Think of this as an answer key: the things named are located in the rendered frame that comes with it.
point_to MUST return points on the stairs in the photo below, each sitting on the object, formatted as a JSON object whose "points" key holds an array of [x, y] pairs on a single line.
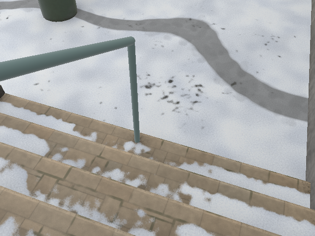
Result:
{"points": [[65, 174]]}

